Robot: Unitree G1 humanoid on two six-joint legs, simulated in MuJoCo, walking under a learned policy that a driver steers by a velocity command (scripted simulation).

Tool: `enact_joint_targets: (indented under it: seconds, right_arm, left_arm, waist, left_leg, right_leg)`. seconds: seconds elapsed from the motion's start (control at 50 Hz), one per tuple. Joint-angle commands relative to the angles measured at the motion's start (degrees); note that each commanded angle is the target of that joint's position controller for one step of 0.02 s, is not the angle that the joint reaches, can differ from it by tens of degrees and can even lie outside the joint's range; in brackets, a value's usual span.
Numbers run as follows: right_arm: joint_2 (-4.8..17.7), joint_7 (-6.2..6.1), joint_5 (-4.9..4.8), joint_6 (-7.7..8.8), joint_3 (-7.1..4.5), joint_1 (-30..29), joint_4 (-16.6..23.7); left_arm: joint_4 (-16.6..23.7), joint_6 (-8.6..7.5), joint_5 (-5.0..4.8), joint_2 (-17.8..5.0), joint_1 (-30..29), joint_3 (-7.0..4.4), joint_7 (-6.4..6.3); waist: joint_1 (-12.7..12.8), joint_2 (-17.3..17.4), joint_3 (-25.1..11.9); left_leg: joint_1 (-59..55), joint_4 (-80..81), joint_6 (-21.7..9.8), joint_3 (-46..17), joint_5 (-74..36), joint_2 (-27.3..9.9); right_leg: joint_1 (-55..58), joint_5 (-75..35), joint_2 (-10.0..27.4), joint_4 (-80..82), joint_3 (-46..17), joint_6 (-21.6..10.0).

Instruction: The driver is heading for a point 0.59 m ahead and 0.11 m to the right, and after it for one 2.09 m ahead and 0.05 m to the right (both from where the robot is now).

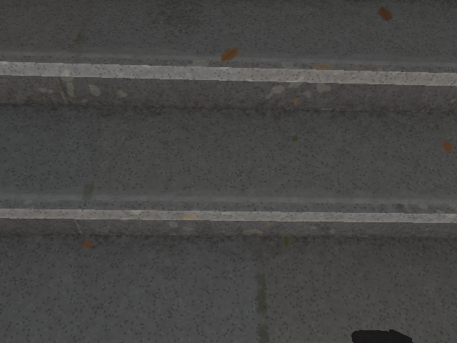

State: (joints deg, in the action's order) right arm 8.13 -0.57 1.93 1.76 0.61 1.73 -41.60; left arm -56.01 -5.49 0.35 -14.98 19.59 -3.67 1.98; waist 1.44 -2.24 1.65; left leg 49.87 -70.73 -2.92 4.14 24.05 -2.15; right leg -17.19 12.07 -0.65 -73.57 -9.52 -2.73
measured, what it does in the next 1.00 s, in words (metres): climbs: right foot 0.16 m higher, then left foot 0.16 m higher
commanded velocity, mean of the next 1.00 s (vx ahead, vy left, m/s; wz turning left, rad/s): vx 0.50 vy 0.00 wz -0.21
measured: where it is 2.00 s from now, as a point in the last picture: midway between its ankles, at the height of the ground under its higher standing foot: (296, 17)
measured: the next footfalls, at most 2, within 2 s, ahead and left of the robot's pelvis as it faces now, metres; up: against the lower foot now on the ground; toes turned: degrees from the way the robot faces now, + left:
right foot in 0.52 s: +0.46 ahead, -0.08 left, +0.16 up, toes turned -4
left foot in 0.98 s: +0.73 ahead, +0.10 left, +0.31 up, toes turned -10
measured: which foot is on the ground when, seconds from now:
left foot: down 0.00-0.54, up 0.56-0.96, down 0.98-1.00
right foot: up 0.00-0.50, down 0.52-1.00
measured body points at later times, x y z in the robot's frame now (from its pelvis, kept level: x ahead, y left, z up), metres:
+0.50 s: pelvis +0.28 +0.02 +0.13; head +0.29 +0.03 +0.58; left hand +0.54 +0.16 +0.06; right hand +0.16 -0.14 -0.01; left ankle +0.12 +0.10 -0.62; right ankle +0.42 -0.08 -0.44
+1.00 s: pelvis +0.57 +0.03 +0.29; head +0.57 +0.03 +0.74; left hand +0.56 +0.22 +0.14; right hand +0.80 -0.17 +0.24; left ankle +0.69 +0.11 -0.32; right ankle +0.43 -0.07 -0.45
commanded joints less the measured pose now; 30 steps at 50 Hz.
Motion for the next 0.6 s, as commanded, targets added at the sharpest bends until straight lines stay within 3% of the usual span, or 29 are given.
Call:
enact_joint_targets:
  seconds: [0.02,0.04,0.06,0.08,0.1,0.12,0.14,0.16,0.18,0.22,0.26,0.28,0.3,0.32,0.34,0.36,0.38,0.4,0.42,0.44,0.46,0.48,0.5,0.52,0.54,0.56,0.58,0.6]
  right_arm:
    - [6.1,0.22,-0.61,0.28,-3.7,8.7,-7.6]
    - [4.5,2.39,0.47,1.18,-2.07,12.1,-8.5]
    - [1.2,3.03,1.73,0.81,-0.94,13.3,-11.2]
    - [-0.2,3.3,2.07,0.91,-0.1,13.7,-12.8]
    - [2.2,3.81,3.59,1.36,-0.43,14.7,-15.2]
    - [2.7,4.04,3.72,2.02,-0.61,13.5,-16.3]
    - [3.6,4.35,3.91,2.61,-0.84,11.2,-16.3]
    - [3.3,4.15,4.61,3.23,-0.51,9.9,-16.1]
    - [2.7,3.54,5.18,3.76,-0.03,15.3,-17.7]
    - [0.8,3.23,6.2,4.01,1.11,20.8,-20.0]
    - [1.3,3.89,7.34,3.57,1.9,28.1,-22.4]
    - [1.2,3.97,7.53,3.75,2.22,29.5,-22.6]
    - [2.3,4.72,7.57,3.77,2.36,31.9,-23.2]
    - [2.8,4.89,7.37,3.95,2.54,36.7,-24.1]
    - [3.1,5.78,6.22,3.91,2.75,37.6,-23.9]
    - [2.5,6.08,5.71,4.03,3.07,40.3,-24.7]
    - [1.3,6.08,4.7,4.48,3.65,40.0,-24.0]
    - [0.8,6.39,3.96,4.64,4.04,38.6,-23.6]
    - [3.1,7.28,3.15,4.66,3.56,30.1,-21.5]
    - [7.2,7.57,2.02,5.06,3.07,30.4,-20.9]
    - [10.8,7.41,1.41,5.73,2.24,30.6,-20.9]
    - [13.7,6.96,0.31,5.93,0.84,31.2,-21.1]
    - [15.6,6.78,-0.41,5.61,-0.56,31.7,-21.4]
    - [17.1,6.91,0.34,5.12,-1.79,31.7,-21.7]
    - [13.2,7.3,5.02,5.27,-1.52,35.5,-20.7]
    - [10.0,8.15,7.11,4.85,-1.16,37.8,-18.9]
    - [8.4,8.99,4.65,2.37,-1.95,29.3,-16.8]
    - [7.0,8.7,1.27,1.99,-2.63,24.6,-16.4]
  left_arm:
    - [8.7,0.96,3.98,6.3,1.5,1.54,-0.2]
    - [7.8,1.45,0.78,4.3,-2.0,2.87,1.43]
    - [9.2,1.73,-0.3,3.9,-1.6,3.05,2.51]
    - [8.9,1.9,0.15,4.6,-0.5,3.5,2.86]
    - [10.3,2.13,0.91,3.9,-1.5,3.88,2.88]
    - [10.2,2.28,1.16,2.4,-2.1,3.96,2.77]
    - [10.8,2.52,0.44,1.1,-3.0,3.87,2.91]
    - [11.4,2.73,0.33,0.5,-4.4,3.86,2.98]
    - [10.2,3.01,0.64,1.8,-4.8,4.52,3.84]
    - [11.9,3.16,1.23,4.1,-9.7,6.01,3.12]
    - [16.4,3.29,0.17,5.8,-19.6,7.54,1.91]
    - [17.0,3.45,0.53,5.6,-21.6,7.85,1.8]
    - [19.0,4.1,0.39,3.1,-25.7,7.41,1.31]
    - [19.5,4.79,0.94,3.4,-28.8,7.58,1.47]
    - [20.4,5.87,1.76,4.1,-32.6,7.74,1.93]
    - [20.8,6.67,2.22,5.3,-34.5,8.06,1.99]
    - [19.8,6.96,3.36,6.2,-33.4,8.07,2.3]
    - [19.4,7.73,3.79,8.1,-32.7,8.7,2.76]
    - [21.1,8.06,3.68,6.8,-33.4,8.65,3.35]
    - [22.3,8.52,3.01,6.0,-35.6,8.24,4.31]
    - [22.5,8.86,2.62,4.9,-33.6,7.67,4.93]
    - [21.7,8.62,3.09,4.4,-29.3,7.43,5.01]
    - [21.2,7.82,3.06,4.0,-26.8,7.11,4.89]
    - [20.0,6.96,2.53,3.2,-22.7,6.49,4.27]
    - [14.3,6.36,1.83,-0.8,-9.7,5.01,3.09]
    - [10.2,6.65,0.12,-4.0,0.4,4.02,2.33]
    - [4.3,7.12,2.82,-7.9,16.0,2.28,1.5]
    - [2.1,4.91,3.59,-8.1,20.0,1.33,0.58]
  waist:
    - [2.0,4.6,-4.4]
    - [-4.6,12.2,-1.0]
    - [-1.8,10.8,-4.0]
    - [-0.6,6.3,-3.2]
    - [0.6,3.6,-3.6]
    - [1.3,2.7,-4.1]
    - [3.0,2.4,-4.7]
    - [3.5,2.1,-5.0]
    - [1.8,8.1,-4.8]
    - [0.4,3.1,-2.1]
    - [-2.2,4.3,-1.8]
    - [-2.7,4.3,-2.2]
    - [-4.1,3.5,-3.4]
    - [-6.6,6.3,-3.3]
    - [-7.3,7.8,-2.2]
    - [-8.1,8.9,-1.6]
    - [-7.8,10.0,-1.6]
    - [-6.2,10.8,-1.1]
    - [-1.9,9.7,-2.0]
    - [-0.6,13.4,-5.9]
    - [1.8,14.4,-7.2]
    - [3.4,14.9,-7.8]
    - [3.7,15.2,-8.5]
    - [4.3,16.4,-10.7]
    - [4.1,9.7,-20.8]
    - [6.6,1.3,-30.9]
    - [12.7,-12.7,-25.6]
    - [12.0,-8.4,-15.5]
  left_leg:
    - [-24.0,44.4,-5.5,-41.1,23.2,-12.1]
    - [-19.9,44.3,-9.8,-32.8,10.9,-9.4]
    - [-21.7,49.3,-10.2,-36.6,5.6,-11.3]
    - [-21.7,50.3,-10.6,-37.1,4.8,-11.6]
    - [-24.5,50.0,-10.0,-32.4,2.2,-11.0]
    - [-25.9,49.8,-8.7,-27.4,1.6,-10.1]
    - [-24.8,51.4,-6.9,-20.8,1.1,-9.1]
    - [-22.0,52.6,-5.8,-15.3,0.0,-7.1]
    - [-24.1,53.8,-8.1,-14.6,-3.0,-6.7]
    - [-29.0,53.3,-7.9,-12.9,-2.9,-6.9]
    - [-36.4,56.7,-8.3,-13.3,-4.0,-8.8]
    - [-37.9,57.8,-8.5,-12.7,-4.6,-8.7]
    - [-38.7,59.3,-8.7,-11.8,-3.7,-9.2]
    - [-40.5,60.4,-10.0,-12.3,-4.8,-9.5]
    - [-39.4,64.6,-11.3,-12.9,-5.9,-11.6]
    - [-41.9,65.4,-11.8,-13.5,-8.6,-12.3]
    - [-42.6,65.8,-11.8,-11.8,-14.5,-12.3]
    - [-43.7,65.6,-11.0,-9.8,-22.6,-13.0]
    - [-33.6,67.2,-11.5,-5.2,-38.6,-11.9]
    - [-28.7,65.8,-14.5,-4.3,-63.5,-12.2]
    - [-36.9,62.2,-14.6,-2.7,-82.2,-13.4]
    - [-49.6,58.0,-13.6,-2.0,-95.6,-14.9]
    - [-59.4,53.8,-12.8,-1.6,-102.9,-15.5]
    - [-62.9,48.1,-11.7,-0.6,-112.1,-15.4]
    - [-47.4,35.5,-8.5,-2.6,-111.9,-12.9]
    - [-29.2,21.8,-7.2,-7.3,-91.7,-6.6]
    - [-9.0,-6.6,-3.2,-10.1,-24.9,7.6]
    - [3.9,-32.8,-4.7,-21.3,-25.8,8.9]
  right_leg:
    - [-27.2,-8.5,1.1,-26.8,3.3,-2.7]
    - [-34.3,-10.9,-2.9,-34.6,-5.3,-7.4]
    - [-38.6,-13.8,-3.6,-43.1,-6.8,-10.9]
    - [-43.5,-15.9,-4.6,-44.0,-9.6,-12.7]
    - [-49.7,-18.1,-4.8,-43.3,-9.8,-13.3]
    - [-53.5,-18.2,-4.2,-42.9,-9.2,-13.5]
    - [-53.2,-17.4,-2.8,-40.6,-5.7,-13.1]
    - [-51.5,-18.3,-2.0,-38.2,-2.7,-12.4]
    - [-55.1,-13.6,-2.9,-53.7,1.5,-11.4]
    - [-65.6,-12.5,-1.8,-53.2,0.3,-11.9]
    - [-72.5,-8.3,0.5,-49.9,2.8,-13.2]
    - [-72.6,-9.9,2.6,-45.3,5.6,-12.7]
    - [-71.6,-13.5,3.7,-35.3,8.0,-11.1]
    - [-71.9,-15.2,5.1,-33.1,11.0,-9.4]
    - [-70.1,-11.0,6.8,-31.8,15.5,-8.2]
    - [-70.3,-9.5,7.1,-29.4,16.3,-8.1]
    - [-66.4,-8.4,7.1,-26.9,18.3,-8.2]
    - [-62.2,-5.7,7.4,-23.4,17.2,-8.7]
    - [-46.1,-3.7,5.8,-13.5,19.3,-10.4]
    - [-33.0,-0.6,1.8,-12.7,22.1,-8.0]
    - [-31.4,3.1,-0.5,-8.2,23.4,-6.1]
    - [-32.6,6.6,-2.3,1.0,23.6,-5.0]
    - [-32.4,9.2,-4.1,11.9,24.5,-5.0]
    - [-27.6,8.4,-4.9,17.4,23.7,-6.0]
    - [-2.6,-9.2,-2.9,11.8,13.2,-10.9]
    - [18.7,-1.6,2.4,26.8,-8.8,-17.3]
    - [26.3,-4.2,11.5,47.2,-32.4,-24.6]
    - [18.4,7.5,13.3,51.3,-39.6,-19.4]
Keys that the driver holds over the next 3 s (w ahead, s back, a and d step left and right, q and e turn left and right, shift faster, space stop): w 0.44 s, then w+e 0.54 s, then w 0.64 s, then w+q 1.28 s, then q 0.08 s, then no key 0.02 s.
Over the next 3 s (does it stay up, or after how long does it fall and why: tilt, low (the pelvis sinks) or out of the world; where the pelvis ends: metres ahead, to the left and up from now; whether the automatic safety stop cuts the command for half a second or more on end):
stays up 1.66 -0.17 0.89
